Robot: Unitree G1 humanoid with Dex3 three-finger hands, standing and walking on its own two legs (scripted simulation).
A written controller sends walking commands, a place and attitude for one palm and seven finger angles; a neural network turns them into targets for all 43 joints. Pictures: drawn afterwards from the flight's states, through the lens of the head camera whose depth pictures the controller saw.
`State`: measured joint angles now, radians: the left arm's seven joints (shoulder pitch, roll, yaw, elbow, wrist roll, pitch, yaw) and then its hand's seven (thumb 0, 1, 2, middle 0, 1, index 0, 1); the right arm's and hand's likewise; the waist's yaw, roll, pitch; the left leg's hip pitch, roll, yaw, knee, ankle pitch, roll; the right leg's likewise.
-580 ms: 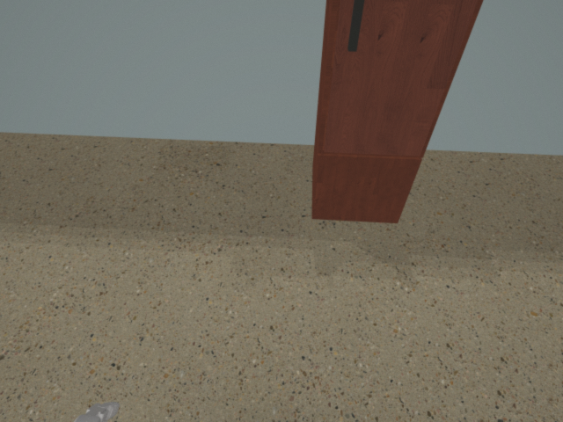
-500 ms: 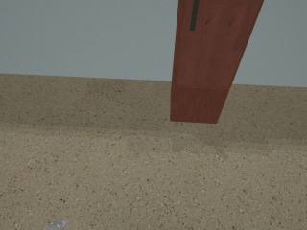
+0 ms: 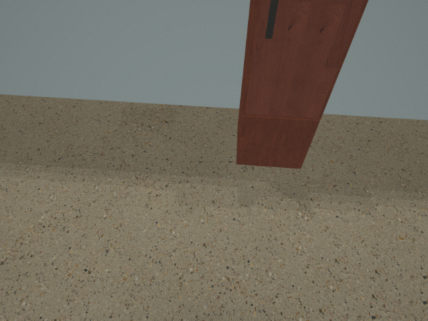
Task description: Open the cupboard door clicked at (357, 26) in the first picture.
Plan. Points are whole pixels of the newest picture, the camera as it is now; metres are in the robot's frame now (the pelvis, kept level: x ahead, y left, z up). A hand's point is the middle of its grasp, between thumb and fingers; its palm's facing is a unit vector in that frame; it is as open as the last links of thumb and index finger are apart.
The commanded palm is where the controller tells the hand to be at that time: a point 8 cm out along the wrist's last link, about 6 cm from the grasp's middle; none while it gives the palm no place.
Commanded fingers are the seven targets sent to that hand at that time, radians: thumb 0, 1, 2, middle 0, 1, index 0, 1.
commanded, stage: stand and wait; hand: left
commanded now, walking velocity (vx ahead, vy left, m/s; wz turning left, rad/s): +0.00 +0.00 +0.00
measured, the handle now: (271, 14) +1.10 -0.14 +0.13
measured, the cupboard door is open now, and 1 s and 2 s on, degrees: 0 0 0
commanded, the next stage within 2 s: look at it before walking up in 0.24 s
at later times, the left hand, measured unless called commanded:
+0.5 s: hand out of the picture +0.07 +0.25 -0.15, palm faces -0.02 -0.94 -0.33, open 7.4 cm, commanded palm none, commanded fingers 0.00 0.90 0.90 -0.20 -0.30 -0.20 -0.30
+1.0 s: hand out of the picture +0.07 +0.25 -0.15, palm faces -0.02 -0.94 -0.33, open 7.4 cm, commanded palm none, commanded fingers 0.00 0.90 0.90 -0.20 -0.30 -0.20 -0.30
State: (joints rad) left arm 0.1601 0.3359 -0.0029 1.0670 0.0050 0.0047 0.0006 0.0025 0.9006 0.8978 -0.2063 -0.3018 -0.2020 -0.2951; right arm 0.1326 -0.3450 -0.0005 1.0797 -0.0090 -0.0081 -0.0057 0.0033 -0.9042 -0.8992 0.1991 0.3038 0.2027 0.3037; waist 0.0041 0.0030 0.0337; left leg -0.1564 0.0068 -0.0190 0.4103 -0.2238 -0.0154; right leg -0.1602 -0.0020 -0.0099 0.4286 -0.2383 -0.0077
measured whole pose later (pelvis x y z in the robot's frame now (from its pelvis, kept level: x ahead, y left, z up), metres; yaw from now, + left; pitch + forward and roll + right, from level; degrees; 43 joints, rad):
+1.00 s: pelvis +0.00 +0.00 +0.00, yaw +0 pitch -2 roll +0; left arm 0.14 0.33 -0.01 1.09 0.01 0.00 0.00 0.00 0.90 0.90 -0.21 -0.30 -0.20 -0.29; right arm 0.11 -0.34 0.00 1.11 0.00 -0.01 0.00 0.00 -0.90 -0.90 0.20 0.30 0.20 0.30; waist 0.01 0.00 0.03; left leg -0.13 0.01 -0.01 0.36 -0.20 -0.01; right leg -0.14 0.00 -0.01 0.38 -0.21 0.00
